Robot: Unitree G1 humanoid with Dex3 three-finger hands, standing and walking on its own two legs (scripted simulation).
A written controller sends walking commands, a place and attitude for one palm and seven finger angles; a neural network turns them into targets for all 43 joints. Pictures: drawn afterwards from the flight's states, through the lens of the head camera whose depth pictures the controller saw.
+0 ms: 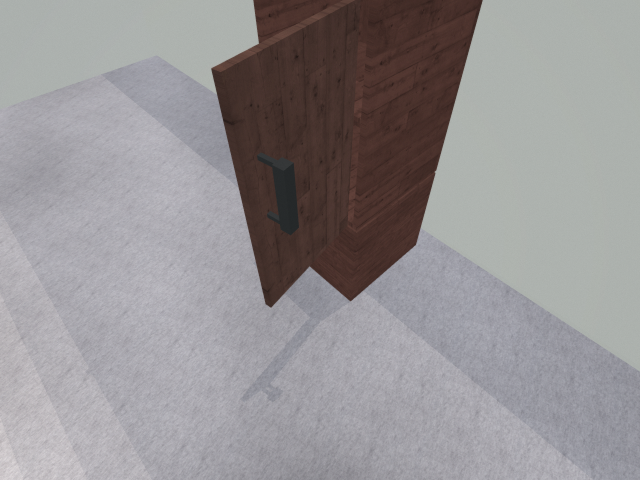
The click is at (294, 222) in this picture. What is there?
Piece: cupboard door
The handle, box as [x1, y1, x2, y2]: [257, 153, 298, 234]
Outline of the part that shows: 260,153 257,155 258,160 270,165 273,170 279,214 277,215 270,211 267,213 267,217 279,223 280,228 282,230 291,234 298,227 293,163 282,157 276,160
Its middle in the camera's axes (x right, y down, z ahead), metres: -0.08 -0.08 +0.69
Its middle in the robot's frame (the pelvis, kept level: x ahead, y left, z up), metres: +0.57 +0.11 +0.01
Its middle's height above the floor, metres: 0.79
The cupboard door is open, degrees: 100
